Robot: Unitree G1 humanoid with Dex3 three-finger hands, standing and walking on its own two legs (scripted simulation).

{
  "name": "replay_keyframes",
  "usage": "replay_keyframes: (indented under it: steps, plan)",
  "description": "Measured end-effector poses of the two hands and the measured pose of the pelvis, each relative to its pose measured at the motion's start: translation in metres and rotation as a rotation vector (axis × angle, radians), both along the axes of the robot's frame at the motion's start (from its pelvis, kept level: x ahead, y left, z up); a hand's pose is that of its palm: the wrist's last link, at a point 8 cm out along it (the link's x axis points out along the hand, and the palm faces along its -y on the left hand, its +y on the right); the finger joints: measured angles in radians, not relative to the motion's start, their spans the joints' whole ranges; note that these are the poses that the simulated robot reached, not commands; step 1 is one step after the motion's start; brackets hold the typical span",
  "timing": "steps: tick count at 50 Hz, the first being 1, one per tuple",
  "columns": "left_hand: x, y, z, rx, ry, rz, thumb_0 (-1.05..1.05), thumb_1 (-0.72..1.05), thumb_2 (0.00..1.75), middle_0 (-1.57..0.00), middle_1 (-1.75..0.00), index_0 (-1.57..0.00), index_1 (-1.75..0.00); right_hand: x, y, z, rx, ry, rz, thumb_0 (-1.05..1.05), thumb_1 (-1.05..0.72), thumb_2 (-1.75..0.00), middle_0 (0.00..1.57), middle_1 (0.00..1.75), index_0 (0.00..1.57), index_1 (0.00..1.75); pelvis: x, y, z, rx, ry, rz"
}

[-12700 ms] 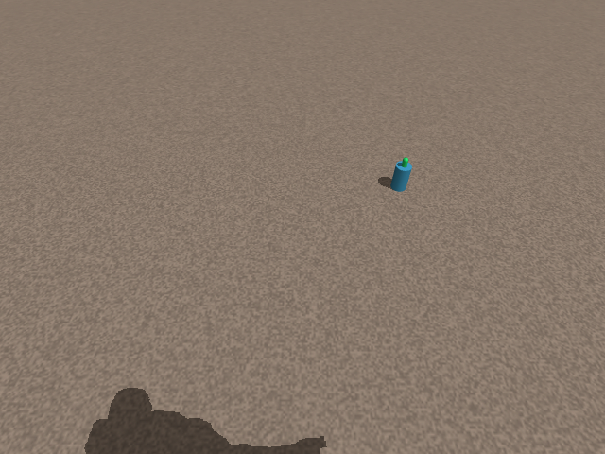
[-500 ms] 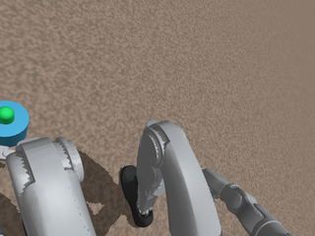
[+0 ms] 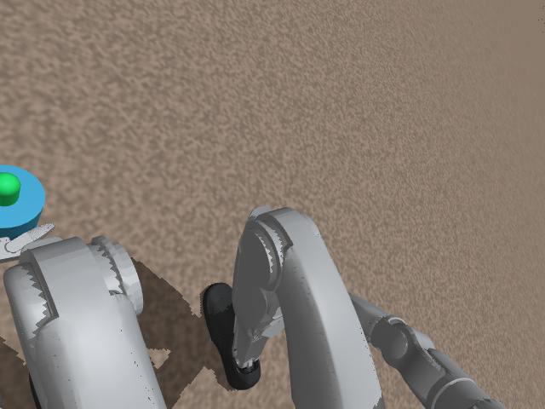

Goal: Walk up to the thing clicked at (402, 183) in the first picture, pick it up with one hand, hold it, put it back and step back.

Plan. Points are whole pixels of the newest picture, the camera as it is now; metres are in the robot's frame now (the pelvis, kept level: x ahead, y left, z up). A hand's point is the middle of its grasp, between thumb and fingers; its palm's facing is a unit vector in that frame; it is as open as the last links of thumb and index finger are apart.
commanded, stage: close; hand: left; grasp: from the side
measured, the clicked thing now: (3, 207) +0.39 +0.23 -0.19
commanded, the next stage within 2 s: settle in 0.30 s
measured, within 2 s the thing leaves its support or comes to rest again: leaves its support in 0.68 s
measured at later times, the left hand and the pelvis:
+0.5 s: hand out of the picture +0.38 +0.24 -0.19, palm faces +0.16 -0.99 -0.01, open 10.5 cm; pelvis +0.00 +0.00 +0.00, yaw -1 degrees
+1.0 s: hand out of the picture +0.36 +0.25 -0.11, palm faces +0.18 -0.98 -0.03, open 10.7 cm; pelvis +0.00 -0.01 +0.02, yaw +2 degrees
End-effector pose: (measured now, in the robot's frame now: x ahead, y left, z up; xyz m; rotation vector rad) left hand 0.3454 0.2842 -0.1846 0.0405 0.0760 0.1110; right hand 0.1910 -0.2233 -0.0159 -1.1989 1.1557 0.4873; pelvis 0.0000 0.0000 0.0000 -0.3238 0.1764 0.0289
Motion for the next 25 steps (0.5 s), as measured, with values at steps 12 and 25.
replay_keyframes:
  steps: [12,25]
  plan:
    - [0.0032,0.003,-0.0018,-0.011,-0.009,0.046,-0.02,-0.04,0.58,-0.57,-0.69,-0.58,-0.7,-0.0068,-0.0028,0.0034,-0.017,0.006,-0.024,0.0,-0.87,-0.89,0.2,0.3,0.21,0.3,-0.0014,0.0009,0.0003,-0.003,-0.003,-0.006]
    - [0.0013,0.0038,-0.0047,-0.033,-0.025,0.049,-0.02,-0.22,0.77,-0.61,-0.87,-0.62,-0.89,-0.0056,-0.0036,0.0056,-0.024,0.003,-0.044,0.0,-0.89,-0.9,0.2,0.3,0.21,0.3,-0.0007,0.0026,-0.001,-0.009,-0.004,-0.009]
